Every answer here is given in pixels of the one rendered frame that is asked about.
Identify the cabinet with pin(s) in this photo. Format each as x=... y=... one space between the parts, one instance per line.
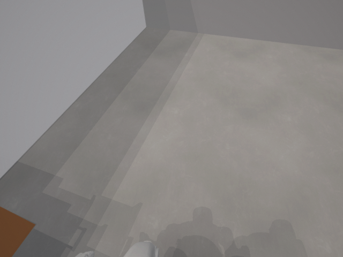
x=13 y=231

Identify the left robot thigh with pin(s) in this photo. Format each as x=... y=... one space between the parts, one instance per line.
x=143 y=249

